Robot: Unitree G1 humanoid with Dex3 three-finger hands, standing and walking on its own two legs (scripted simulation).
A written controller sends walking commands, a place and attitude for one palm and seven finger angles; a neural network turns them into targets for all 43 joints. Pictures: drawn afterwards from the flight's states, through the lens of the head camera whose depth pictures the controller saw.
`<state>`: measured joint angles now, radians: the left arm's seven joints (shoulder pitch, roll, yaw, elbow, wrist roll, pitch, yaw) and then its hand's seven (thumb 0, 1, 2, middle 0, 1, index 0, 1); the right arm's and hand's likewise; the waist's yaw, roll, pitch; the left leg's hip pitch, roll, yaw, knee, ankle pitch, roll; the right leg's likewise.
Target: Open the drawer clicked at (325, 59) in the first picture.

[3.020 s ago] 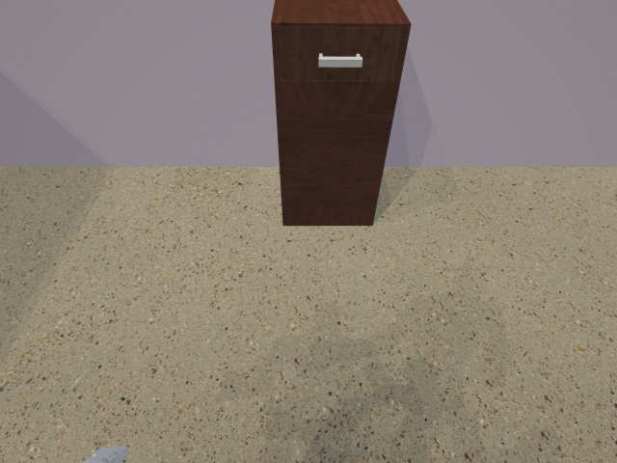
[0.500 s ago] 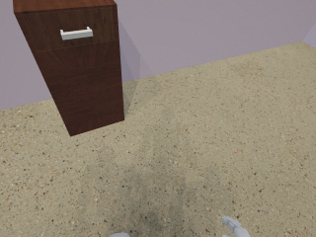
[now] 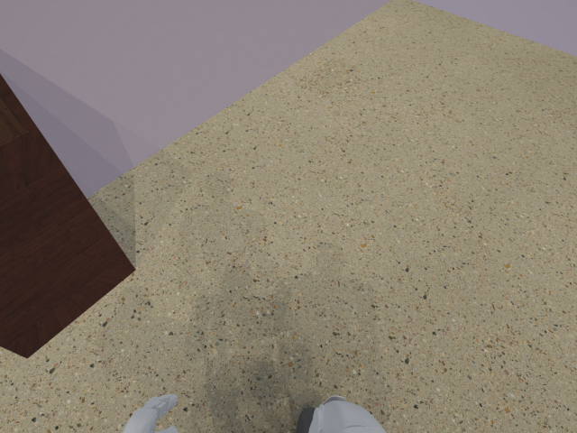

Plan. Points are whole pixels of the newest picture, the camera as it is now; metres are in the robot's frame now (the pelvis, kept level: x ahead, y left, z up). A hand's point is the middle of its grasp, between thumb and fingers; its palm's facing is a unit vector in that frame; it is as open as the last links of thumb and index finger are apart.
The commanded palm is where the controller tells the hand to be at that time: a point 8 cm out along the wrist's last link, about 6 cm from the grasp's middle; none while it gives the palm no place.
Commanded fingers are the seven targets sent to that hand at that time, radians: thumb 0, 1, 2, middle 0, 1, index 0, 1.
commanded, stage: walk to a spot facing it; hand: left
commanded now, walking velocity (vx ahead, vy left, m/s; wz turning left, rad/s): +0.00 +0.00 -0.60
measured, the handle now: out of the picture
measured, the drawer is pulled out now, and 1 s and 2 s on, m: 0.00 0.00 0.00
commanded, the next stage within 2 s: turn to face it in 1.36 s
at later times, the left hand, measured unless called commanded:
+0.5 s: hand (140, 407) +0.18 +0.23 -0.16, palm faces -0.16 -0.95 -0.26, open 7.4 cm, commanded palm none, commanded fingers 0.00 0.90 0.90 -0.20 -0.30 -0.20 -0.30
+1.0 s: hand (204, 351) +0.26 +0.14 -0.15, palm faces -0.58 -0.77 -0.25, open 7.4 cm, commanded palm none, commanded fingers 0.00 0.90 0.90 -0.20 -0.30 -0.20 -0.30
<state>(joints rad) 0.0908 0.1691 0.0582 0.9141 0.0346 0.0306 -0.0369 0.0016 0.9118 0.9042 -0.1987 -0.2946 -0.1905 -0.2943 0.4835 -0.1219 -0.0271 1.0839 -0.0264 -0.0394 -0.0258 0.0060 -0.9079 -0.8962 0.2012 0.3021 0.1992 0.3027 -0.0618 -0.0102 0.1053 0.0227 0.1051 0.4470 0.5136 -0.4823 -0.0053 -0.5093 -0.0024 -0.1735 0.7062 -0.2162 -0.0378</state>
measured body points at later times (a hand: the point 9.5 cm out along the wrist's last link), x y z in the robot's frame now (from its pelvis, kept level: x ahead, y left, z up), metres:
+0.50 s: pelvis +0.07 +0.04 +0.01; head +0.10 +0.04 +0.45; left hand +0.19 +0.28 -0.14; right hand +0.16 -0.23 -0.12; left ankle +0.10 +0.17 -0.71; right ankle +0.10 -0.06 -0.72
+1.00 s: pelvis +0.06 +0.03 +0.00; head +0.09 +0.00 +0.45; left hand +0.29 +0.18 -0.13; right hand -0.08 -0.18 -0.15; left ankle +0.10 +0.16 -0.72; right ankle -0.01 -0.05 -0.72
